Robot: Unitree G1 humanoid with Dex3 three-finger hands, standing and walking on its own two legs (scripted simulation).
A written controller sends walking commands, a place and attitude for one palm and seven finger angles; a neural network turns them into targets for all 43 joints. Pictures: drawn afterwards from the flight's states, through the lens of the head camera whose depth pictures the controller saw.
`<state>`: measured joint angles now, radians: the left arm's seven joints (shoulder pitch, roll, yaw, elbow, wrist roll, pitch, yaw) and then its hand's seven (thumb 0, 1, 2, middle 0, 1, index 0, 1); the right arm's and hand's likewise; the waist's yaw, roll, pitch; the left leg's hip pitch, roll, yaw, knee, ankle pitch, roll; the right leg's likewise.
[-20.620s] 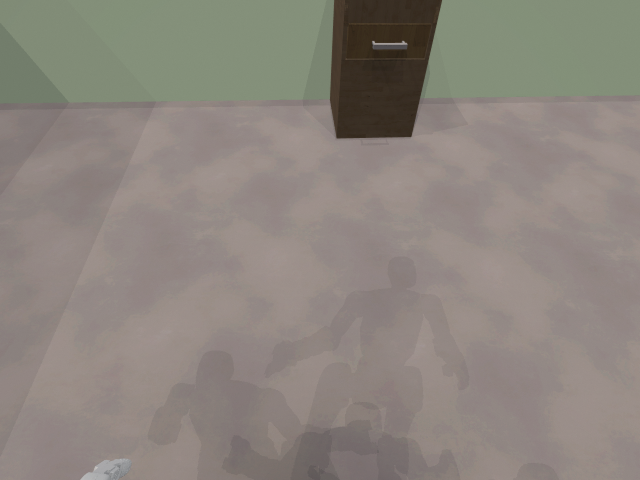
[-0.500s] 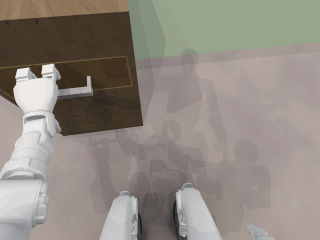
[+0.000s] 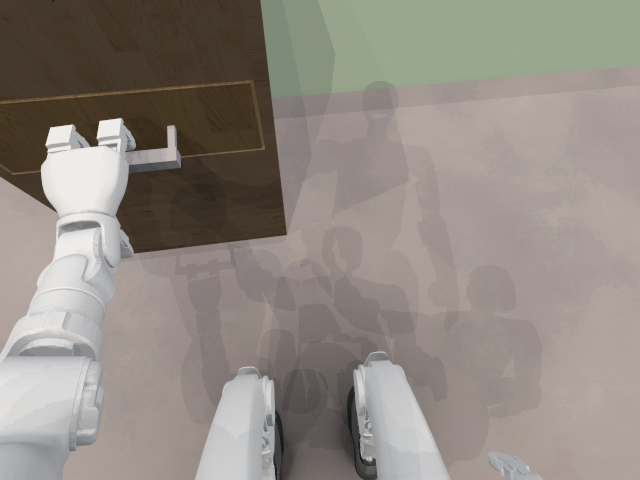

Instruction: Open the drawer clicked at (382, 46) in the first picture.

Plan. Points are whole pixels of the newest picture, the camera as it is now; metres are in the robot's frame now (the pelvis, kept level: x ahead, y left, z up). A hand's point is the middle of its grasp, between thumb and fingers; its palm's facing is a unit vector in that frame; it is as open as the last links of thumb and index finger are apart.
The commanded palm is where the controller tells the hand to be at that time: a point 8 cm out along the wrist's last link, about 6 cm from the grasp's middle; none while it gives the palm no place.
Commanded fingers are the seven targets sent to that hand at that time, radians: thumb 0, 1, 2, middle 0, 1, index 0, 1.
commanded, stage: lower the fingers behind the handle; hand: left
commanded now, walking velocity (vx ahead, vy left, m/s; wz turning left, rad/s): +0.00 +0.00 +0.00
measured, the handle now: (119, 150) +0.55 +0.27 -0.08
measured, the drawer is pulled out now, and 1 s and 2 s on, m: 0.00 0.00 0.00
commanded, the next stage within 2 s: lift the fingers back up to retry in 1.04 s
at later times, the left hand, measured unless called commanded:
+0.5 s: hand (109, 196) +0.47 +0.27 -0.07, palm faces +0.06 +0.00 -1.00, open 13.9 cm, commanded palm +0.45 +0.25 -0.04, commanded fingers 0.00 -0.50 0.30 -0.30 -1.20 -0.30 -1.20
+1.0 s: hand (109, 195) +0.47 +0.27 -0.06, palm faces +0.02 +0.01 -1.00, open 14.0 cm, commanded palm +0.45 +0.25 -0.05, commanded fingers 0.00 -0.50 0.30 -0.30 -1.20 -0.30 -1.20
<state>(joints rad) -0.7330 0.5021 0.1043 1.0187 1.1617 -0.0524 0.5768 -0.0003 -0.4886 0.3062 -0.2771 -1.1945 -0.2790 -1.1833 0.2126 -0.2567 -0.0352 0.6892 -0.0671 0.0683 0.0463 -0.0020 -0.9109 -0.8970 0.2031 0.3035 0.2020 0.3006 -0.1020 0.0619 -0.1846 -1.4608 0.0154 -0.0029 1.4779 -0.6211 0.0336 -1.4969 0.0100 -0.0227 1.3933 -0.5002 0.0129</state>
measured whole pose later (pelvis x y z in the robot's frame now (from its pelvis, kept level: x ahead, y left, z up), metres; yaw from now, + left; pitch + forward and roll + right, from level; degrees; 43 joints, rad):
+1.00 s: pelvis -0.03 +0.00 -0.05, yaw +1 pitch +35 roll -3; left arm -0.85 0.59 0.06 1.03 1.12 -0.10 0.46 0.00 -0.49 0.31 -0.27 -1.29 -0.26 -1.26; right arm 0.26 -0.27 0.00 0.68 -0.04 0.02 0.00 0.00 -0.91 -0.90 0.20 0.30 0.20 0.30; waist -0.11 0.06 -0.22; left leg -1.65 0.01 -0.01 1.66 -0.62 0.03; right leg -1.69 0.00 -0.03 1.57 -0.50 0.01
